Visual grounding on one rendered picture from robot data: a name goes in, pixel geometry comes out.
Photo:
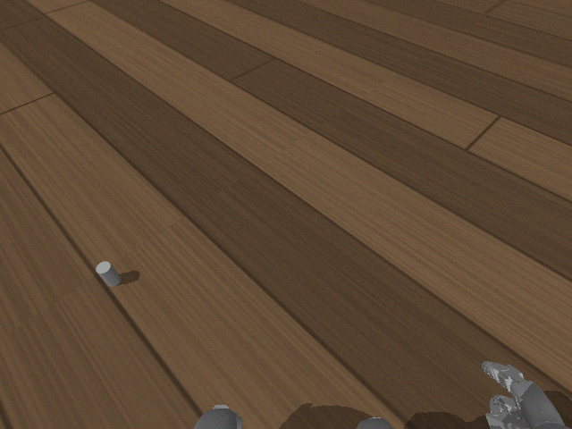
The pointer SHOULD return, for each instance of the can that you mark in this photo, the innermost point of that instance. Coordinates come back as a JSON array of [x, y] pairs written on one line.
[[108, 274]]

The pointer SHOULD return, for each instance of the right robot hand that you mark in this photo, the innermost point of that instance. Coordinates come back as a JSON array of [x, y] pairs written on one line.
[[529, 407]]

